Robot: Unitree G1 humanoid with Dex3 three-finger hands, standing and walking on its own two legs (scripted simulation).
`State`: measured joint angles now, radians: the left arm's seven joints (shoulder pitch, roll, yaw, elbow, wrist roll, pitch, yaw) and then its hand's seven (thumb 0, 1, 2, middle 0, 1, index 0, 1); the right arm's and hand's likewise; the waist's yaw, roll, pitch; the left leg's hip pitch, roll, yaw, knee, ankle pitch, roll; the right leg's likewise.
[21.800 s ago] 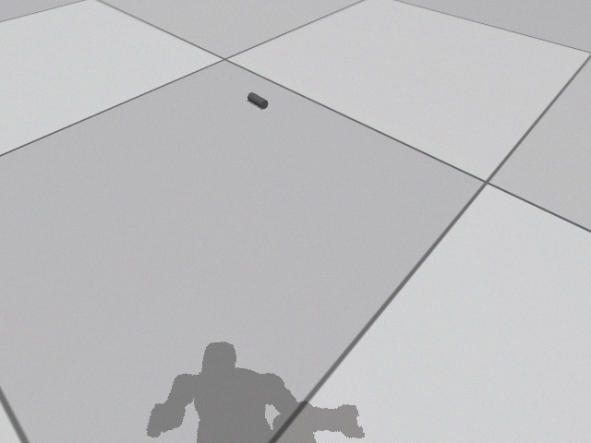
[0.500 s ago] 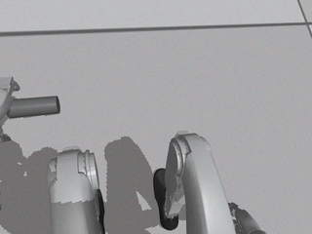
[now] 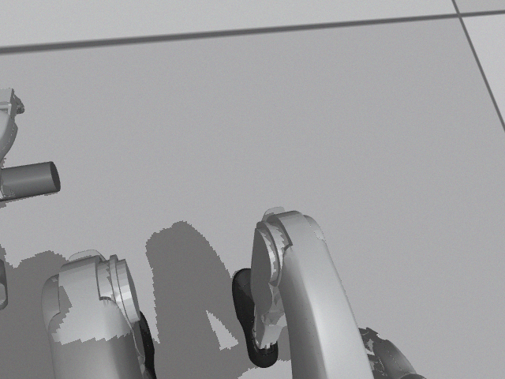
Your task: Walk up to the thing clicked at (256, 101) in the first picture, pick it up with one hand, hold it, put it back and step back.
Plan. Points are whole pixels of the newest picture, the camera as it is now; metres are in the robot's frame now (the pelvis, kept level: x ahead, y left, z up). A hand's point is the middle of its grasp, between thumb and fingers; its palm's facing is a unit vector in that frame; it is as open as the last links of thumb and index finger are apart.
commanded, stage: approach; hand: left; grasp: from above
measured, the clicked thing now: (12, 183) +0.46 +0.31 -0.29
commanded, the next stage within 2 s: close in in 0.42 s
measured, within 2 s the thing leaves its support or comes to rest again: neither
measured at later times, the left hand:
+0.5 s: hand out of the picture +0.43 +0.32 -0.17, palm faces -0.44 -0.05 -0.90, open 13.9 cm
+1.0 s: hand out of the picture +0.44 +0.30 -0.21, palm faces -0.53 -0.09 -0.84, open 14.2 cm
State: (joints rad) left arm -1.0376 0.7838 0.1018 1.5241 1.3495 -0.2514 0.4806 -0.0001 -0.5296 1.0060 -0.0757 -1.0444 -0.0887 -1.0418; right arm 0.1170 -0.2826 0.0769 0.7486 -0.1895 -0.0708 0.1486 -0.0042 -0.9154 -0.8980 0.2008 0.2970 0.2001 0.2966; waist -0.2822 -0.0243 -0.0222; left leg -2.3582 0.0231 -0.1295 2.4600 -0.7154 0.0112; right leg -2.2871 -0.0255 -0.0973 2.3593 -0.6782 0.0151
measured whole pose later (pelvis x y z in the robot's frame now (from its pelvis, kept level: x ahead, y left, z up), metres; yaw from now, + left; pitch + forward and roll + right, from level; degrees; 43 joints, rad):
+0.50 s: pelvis +0.00 +0.00 +0.00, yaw +1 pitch +33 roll -9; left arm -0.94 0.79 0.06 1.41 1.29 -0.32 0.41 0.00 -0.52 1.02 -0.09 -1.04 -0.10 -1.04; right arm 0.13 -0.29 0.06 0.76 -0.17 -0.04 0.15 0.00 -0.91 -0.90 0.20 0.30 0.20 0.30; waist -0.21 -0.03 -0.03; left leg -2.34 0.01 -0.12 2.45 -0.70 0.01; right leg -2.27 -0.03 -0.09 2.35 -0.67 0.02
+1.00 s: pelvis -0.01 +0.00 -0.01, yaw -2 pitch +32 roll -10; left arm -1.01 0.90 0.12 1.61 1.31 -0.31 0.42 0.00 -0.53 1.01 -0.08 -0.99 -0.08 -1.00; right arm 0.17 -0.30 0.16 0.71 -0.20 -0.07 0.16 0.00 -0.90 -0.90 0.20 0.30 0.20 0.30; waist -0.32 -0.05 0.07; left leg -2.36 0.02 -0.16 2.48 -0.69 0.01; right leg -2.28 -0.01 -0.12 2.36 -0.64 0.02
